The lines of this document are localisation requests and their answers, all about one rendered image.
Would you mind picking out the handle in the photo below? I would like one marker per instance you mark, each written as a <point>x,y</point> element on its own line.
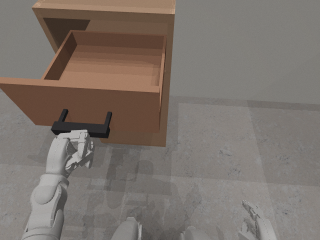
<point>94,130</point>

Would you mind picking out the robot right thigh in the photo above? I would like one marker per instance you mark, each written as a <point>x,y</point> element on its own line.
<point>193,234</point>

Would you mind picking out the cabinet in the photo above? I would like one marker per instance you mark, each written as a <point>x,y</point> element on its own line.
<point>58,17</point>

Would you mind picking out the robot left hand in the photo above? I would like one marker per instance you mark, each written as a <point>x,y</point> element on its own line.
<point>76,145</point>

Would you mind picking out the robot right hand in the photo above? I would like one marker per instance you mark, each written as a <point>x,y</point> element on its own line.
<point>262,229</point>

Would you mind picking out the drawer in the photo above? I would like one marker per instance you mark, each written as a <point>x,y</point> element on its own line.
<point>96,72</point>

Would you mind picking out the left robot forearm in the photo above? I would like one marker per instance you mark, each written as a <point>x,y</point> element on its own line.
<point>47,203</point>

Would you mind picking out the right robot shin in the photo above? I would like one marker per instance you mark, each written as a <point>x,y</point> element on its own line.
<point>191,227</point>

